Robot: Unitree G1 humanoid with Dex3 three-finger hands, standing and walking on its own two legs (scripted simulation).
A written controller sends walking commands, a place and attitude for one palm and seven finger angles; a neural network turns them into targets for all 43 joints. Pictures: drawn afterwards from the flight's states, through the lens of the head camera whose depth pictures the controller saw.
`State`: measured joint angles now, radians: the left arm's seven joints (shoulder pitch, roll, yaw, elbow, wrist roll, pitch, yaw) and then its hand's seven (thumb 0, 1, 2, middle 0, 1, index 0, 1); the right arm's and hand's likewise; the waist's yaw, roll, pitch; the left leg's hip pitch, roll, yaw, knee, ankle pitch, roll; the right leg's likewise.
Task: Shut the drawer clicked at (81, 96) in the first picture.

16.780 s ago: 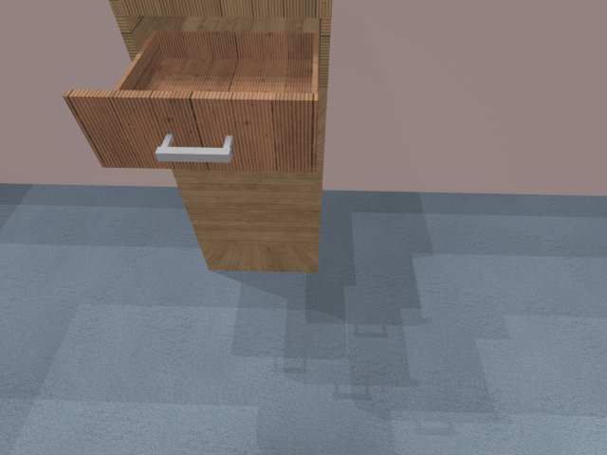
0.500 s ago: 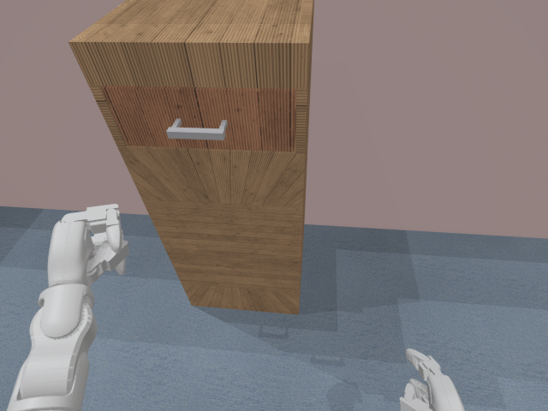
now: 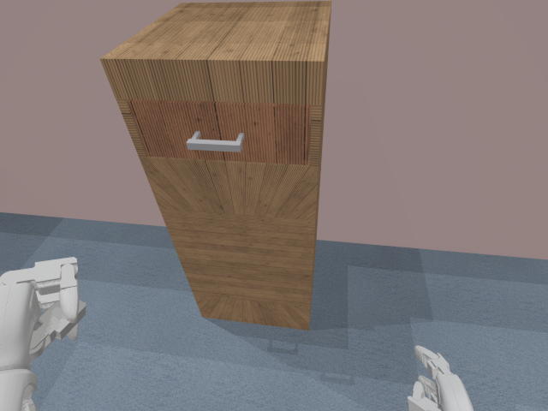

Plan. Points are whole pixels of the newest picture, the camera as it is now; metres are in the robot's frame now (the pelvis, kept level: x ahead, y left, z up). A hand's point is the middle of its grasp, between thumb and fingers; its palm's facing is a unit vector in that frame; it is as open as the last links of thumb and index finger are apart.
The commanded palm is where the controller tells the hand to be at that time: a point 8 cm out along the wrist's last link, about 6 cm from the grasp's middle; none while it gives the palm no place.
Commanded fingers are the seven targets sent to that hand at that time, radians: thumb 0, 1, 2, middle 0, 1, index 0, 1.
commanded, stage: draw the hand back to the body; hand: left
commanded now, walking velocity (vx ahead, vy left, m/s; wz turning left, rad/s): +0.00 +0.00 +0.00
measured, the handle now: (216, 140) +0.60 +0.22 +0.10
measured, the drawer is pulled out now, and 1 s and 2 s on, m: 0.00 0.00 0.00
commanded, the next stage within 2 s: step back with the hand held close in 0.06 s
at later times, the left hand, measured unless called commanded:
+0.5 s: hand (94, 302) +0.19 +0.24 +0.14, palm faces +0.24 -0.83 -0.50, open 3.3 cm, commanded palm +0.13 +0.29 +0.17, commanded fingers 0.00 0.90 0.90 -1.40 -1.60 -1.40 -1.60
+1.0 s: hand (26, 370) +0.10 +0.27 +0.15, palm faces +0.34 -0.84 -0.42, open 3.3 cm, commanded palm +0.04 +0.31 +0.17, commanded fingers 0.00 0.90 0.90 -1.40 -1.60 -1.40 -1.60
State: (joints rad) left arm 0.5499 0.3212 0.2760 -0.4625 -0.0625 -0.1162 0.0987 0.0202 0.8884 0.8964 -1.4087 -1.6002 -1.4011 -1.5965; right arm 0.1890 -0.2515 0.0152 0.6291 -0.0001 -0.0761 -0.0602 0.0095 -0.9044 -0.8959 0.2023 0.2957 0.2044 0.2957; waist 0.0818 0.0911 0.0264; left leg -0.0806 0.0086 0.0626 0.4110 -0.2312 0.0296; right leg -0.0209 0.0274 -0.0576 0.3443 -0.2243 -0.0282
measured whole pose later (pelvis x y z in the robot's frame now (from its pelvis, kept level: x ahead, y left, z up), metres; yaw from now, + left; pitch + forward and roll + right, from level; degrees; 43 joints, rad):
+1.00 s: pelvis -0.09 +0.04 -0.02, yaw -1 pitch -1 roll -3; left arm 0.59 0.37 0.34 -0.58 -0.02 -0.24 0.15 0.02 0.89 0.90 -1.41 -1.60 -1.40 -1.60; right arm 0.22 -0.23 0.00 0.56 0.00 -0.05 -0.07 0.01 -0.90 -0.90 0.21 0.30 0.21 0.30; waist 0.00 0.01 0.04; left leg -0.41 -0.01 0.06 0.59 -0.16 0.09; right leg -0.36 0.02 -0.03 0.55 -0.20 0.01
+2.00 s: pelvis -0.26 +0.04 -0.01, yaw -4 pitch +0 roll +0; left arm 0.70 0.44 0.39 -0.62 -0.05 -0.23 0.13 0.02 0.88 0.90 -1.41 -1.60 -1.40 -1.60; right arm 0.24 -0.17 0.02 0.62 0.00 -0.09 -0.05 0.01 -0.90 -0.90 0.21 0.30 0.21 0.30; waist 0.00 0.02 -0.03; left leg -0.44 0.00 0.00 0.83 -0.36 0.00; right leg -0.20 0.02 -0.05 0.48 -0.28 -0.05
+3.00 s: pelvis -0.29 +0.08 -0.01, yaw +2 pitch -1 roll -2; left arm 0.37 0.23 0.02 1.05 0.02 0.03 0.01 0.01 0.90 0.90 -0.72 -0.90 -0.72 -0.89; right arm 0.32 -0.20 -0.02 1.04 -0.02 0.06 -0.01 0.01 -0.91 -0.90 0.20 0.30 0.20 0.30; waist 0.01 0.03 0.08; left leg -0.34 0.01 0.01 0.49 -0.13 0.03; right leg -0.22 -0.03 -0.08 0.48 -0.24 -0.01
